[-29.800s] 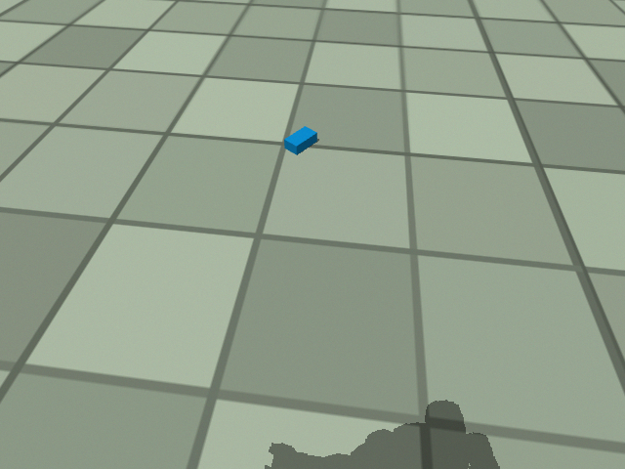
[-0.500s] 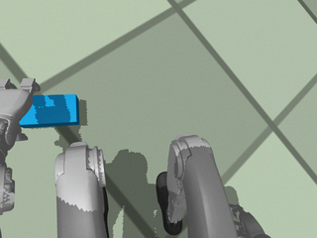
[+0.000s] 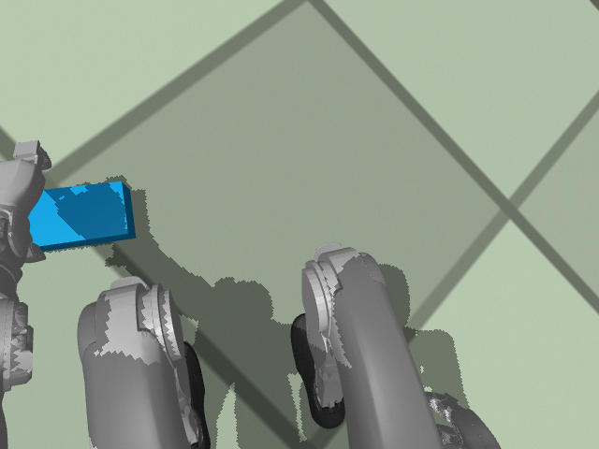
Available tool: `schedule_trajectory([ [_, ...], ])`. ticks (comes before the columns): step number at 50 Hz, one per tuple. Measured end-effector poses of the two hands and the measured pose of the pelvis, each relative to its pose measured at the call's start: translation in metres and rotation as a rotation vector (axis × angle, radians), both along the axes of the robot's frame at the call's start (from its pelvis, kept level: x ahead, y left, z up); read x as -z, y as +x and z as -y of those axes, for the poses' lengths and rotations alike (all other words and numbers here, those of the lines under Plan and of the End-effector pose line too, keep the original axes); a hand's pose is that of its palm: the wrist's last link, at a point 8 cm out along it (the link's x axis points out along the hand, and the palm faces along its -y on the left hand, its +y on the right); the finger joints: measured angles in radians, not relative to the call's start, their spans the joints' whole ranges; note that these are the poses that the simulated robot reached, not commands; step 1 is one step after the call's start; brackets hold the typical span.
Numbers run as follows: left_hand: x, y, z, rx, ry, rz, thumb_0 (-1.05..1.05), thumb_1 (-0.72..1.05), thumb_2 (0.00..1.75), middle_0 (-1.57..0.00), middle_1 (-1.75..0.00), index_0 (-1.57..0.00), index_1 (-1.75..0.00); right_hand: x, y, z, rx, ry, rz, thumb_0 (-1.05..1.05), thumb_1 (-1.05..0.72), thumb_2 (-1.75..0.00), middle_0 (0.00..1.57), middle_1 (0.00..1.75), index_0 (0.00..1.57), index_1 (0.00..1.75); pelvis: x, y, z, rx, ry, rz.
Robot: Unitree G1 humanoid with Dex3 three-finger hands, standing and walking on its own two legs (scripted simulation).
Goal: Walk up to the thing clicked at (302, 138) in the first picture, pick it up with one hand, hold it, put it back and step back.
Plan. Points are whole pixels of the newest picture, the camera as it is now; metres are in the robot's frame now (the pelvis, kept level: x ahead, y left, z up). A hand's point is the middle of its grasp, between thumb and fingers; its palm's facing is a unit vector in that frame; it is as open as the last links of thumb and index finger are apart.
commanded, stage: approach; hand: left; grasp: from above
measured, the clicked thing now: (76, 217) +0.44 +0.28 -0.30
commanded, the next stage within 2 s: rest palm in 0.22 s
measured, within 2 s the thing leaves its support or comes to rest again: neither
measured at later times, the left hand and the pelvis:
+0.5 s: hand (17, 190) +0.46 +0.31 -0.17, palm faces -0.39 +0.00 -0.92, open 14.0 cm; pelvis +0.00 +0.00 -0.01, yaw +0 degrees
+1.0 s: hand (62, 222) +0.43 +0.29 -0.25, palm faces -0.41 -0.03 -0.91, open 14.2 cm; pelvis +0.00 +0.01 -0.03, yaw -4 degrees
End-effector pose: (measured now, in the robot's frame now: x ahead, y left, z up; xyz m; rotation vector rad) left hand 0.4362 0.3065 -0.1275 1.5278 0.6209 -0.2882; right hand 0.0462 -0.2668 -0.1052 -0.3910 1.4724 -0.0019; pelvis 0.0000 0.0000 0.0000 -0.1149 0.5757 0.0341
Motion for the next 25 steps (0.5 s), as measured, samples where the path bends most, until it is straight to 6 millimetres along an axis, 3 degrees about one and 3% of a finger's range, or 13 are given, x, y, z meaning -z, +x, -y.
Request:
schedule_trajectory([
  [6, 0.022, -0.034, 0.001, 0.089, -0.137, -0.033, 0.0, -0.51, 0.98, -0.08, -1.06, -0.1, -1.05, 0.001, 0.007, 0.0, -0.064, -0.013, -0.032, 0.0, -0.92, -0.89, 0.2, 0.3, 0.2, 0.3, 0.004, -0.002, 0.0, -0.005, -0.012, 0.026],
  [12, 0.012, -0.043, 0.017, 0.224, -0.187, 0.183, 0.0, -0.49, 0.96, -0.09, -1.07, -0.11, -1.05, -0.003, 0.037, 0.007, -0.099, -0.08, 0.027, 0.01, -0.91, -0.89, 0.2, 0.3, 0.2, 0.3, 0.01, 0.0, -0.003, -0.009, -0.015, 0.04],
  [19, -0.006, -0.012, 0.007, 0.168, -0.034, 0.248, 0.0, -0.51, 1.03, -0.1, -1.03, -0.1, -1.03, -0.005, 0.074, 0.008, -0.138, -0.098, 0.174, 0.0, -0.91, -0.89, 0.2, 0.3, 0.2, 0.3, 0.014, -0.002, -0.004, -0.009, -0.011, 0.03],
  [25, -0.015, 0.023, 0.001, 0.047, 0.03, 0.175, 0.0, -0.51, 1.03, -0.09, -1.02, -0.09, -1.02, -0.002, 0.061, 0.005, -0.134, -0.068, 0.174, 0.0, -0.91, -0.9, 0.2, 0.3, 0.2, 0.3, 0.014, -0.003, -0.002, -0.004, -0.01, 0.016],
])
